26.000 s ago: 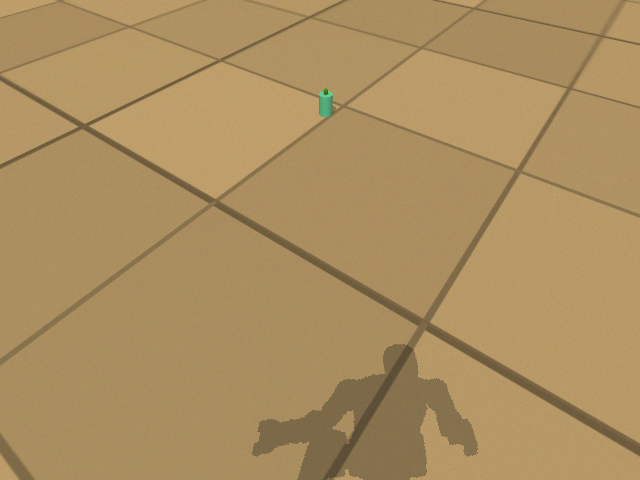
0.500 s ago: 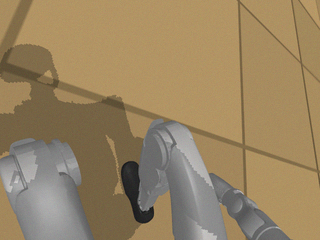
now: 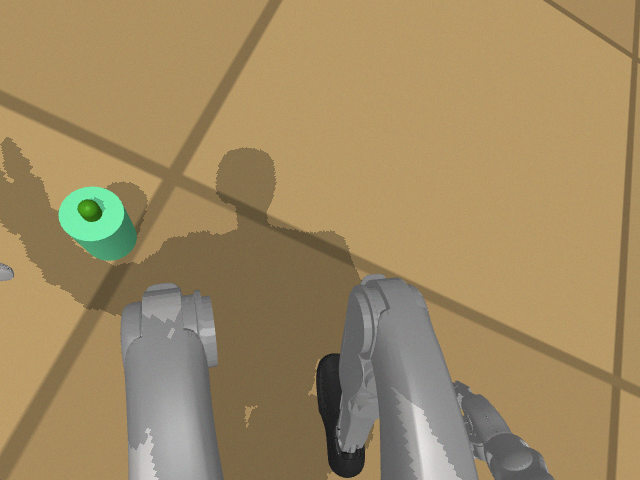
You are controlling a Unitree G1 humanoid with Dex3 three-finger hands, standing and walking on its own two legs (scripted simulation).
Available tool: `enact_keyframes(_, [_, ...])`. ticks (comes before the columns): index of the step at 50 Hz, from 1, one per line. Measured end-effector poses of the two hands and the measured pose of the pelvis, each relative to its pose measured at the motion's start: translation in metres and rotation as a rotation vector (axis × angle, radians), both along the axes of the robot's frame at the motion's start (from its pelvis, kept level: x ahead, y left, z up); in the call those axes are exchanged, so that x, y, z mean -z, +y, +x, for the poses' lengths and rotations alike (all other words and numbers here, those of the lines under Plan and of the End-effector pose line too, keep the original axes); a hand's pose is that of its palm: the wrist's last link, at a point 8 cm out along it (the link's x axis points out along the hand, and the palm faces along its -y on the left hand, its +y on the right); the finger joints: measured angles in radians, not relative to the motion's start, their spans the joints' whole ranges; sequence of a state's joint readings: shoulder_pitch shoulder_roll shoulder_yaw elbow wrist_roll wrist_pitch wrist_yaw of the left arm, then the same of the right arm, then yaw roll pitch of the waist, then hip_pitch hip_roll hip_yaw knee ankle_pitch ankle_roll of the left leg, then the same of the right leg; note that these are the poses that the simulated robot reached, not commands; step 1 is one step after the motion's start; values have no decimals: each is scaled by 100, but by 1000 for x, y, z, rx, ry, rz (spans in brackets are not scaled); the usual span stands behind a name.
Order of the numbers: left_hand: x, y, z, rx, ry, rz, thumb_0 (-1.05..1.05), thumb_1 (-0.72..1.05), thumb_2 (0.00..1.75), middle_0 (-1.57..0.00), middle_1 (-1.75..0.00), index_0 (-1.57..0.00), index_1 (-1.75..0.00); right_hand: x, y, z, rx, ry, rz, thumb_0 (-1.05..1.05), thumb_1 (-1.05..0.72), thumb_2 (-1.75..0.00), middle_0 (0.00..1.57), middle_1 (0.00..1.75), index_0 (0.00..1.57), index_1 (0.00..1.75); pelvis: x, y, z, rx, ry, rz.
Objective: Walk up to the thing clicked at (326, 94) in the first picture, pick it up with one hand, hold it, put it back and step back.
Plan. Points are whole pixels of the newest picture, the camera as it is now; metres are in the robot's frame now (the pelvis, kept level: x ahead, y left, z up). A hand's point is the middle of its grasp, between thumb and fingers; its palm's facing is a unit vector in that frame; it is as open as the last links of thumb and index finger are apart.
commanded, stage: home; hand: left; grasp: from the side
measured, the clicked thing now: (100, 223) +0.44 +0.30 -0.25
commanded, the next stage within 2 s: none
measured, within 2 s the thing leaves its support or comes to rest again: neither
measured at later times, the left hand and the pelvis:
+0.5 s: hand out of the picture +0.27 +0.31 +0.11, palm faces +0.30 -0.84 -0.44, open 17.4 cm; pelvis +0.03 -0.02 +0.21, yaw +8 degrees
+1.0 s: hand out of the picture +0.24 +0.23 +0.31, palm faces +0.28 -0.90 -0.32, open 17.4 cm; pelvis +0.10 +0.01 +0.37, yaw +10 degrees
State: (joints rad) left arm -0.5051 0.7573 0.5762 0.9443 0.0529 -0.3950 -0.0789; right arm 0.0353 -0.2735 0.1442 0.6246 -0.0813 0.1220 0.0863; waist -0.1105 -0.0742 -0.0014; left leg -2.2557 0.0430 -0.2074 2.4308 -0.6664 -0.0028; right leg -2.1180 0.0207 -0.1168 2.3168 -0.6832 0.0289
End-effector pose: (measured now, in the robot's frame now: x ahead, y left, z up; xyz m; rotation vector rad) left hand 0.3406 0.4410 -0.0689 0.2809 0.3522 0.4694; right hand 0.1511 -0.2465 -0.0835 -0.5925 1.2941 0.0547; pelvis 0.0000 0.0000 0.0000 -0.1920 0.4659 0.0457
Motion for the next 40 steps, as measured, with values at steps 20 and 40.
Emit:
enact_keyframes(20, [-170,-83,-94,-36,343,8,-1,-52,7,-6,-6,-6,-5,-130,11,82,112,-239,157,1,-90,-90,21,30,21,30,-161,-15,22,-61,98,106])
enact_keyframes(40, [-337,-147,-122,-71,435,-149,-1,-52,6,-6,-6,-6,-5,-330,33,119,137,-492,159,1,-90,-90,21,30,21,30,-325,-1,75,-120,-117,142])
